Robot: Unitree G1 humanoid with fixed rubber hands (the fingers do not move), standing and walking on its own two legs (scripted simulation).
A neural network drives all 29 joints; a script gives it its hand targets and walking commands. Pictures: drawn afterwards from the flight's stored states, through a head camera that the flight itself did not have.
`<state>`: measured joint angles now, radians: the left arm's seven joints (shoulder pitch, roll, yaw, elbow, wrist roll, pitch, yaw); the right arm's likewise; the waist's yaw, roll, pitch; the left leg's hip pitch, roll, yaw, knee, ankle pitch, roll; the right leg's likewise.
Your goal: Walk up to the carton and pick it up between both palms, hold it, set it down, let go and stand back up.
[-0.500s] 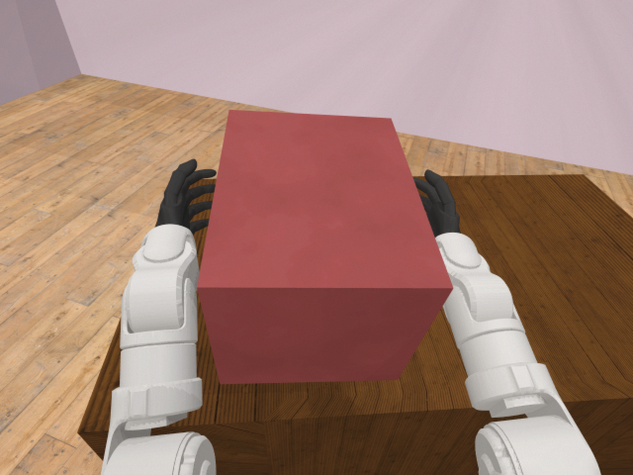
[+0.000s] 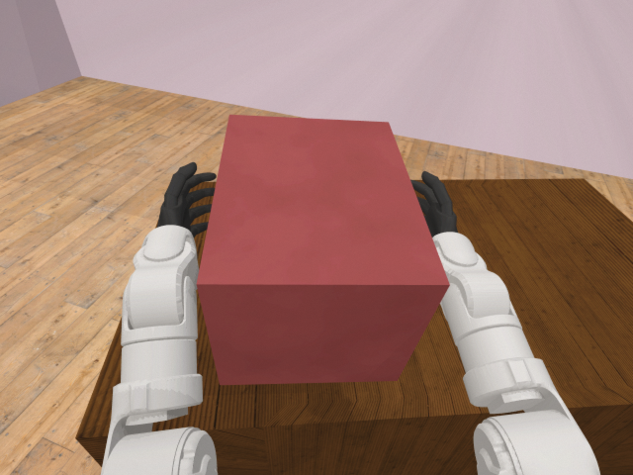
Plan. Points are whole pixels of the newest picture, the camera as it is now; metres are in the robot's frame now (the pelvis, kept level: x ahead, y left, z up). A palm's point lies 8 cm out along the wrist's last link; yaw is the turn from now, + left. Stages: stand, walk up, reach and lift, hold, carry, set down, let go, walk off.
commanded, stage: set down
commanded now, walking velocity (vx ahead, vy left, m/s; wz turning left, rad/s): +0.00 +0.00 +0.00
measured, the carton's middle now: (310, 243) +0.39 +0.00 +0.14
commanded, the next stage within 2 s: none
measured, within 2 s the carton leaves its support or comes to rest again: neither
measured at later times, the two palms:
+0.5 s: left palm (177, 244) +0.38 +0.18 +0.14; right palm (417, 265) +0.36 -0.14 +0.12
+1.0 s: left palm (190, 241) +0.41 +0.17 +0.12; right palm (415, 268) +0.38 -0.14 +0.10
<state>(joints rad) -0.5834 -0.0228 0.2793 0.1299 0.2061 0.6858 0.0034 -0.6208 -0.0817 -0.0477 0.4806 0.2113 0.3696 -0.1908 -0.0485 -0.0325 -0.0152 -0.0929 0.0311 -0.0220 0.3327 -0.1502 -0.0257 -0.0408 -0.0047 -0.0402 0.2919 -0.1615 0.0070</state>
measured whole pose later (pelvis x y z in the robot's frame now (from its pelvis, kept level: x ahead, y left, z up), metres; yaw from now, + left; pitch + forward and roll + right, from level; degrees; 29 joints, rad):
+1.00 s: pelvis +0.02 +0.02 +0.00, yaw -1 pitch -3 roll -1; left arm -0.67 0.01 0.27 0.63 0.22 0.19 -0.07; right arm -0.53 0.02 -0.24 0.72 -0.04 -0.06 -0.17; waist -0.01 -0.05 0.03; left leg -0.11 0.01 0.00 0.33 -0.18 0.00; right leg -0.03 -0.02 -0.02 0.22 -0.14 0.04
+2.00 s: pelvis +0.01 +0.03 +0.00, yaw -2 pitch +10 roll -2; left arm -0.96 0.16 0.25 1.33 0.20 -0.23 -0.09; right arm -0.62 0.13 -0.55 0.98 -0.31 -0.31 -0.21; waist -0.01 -0.04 -0.07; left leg -0.39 0.02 0.01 0.37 -0.15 0.01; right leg -0.30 -0.02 -0.01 0.21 -0.09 0.04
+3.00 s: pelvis +0.00 +0.04 -0.01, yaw -1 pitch +16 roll -2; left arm -1.03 0.23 0.30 1.51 0.25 -0.42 -0.10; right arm -0.71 0.17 -0.73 1.10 -0.42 -0.48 -0.20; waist -0.06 -0.07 -0.08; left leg -0.57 0.01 -0.01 0.45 -0.16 0.01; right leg -0.47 -0.03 -0.03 0.30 -0.11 0.03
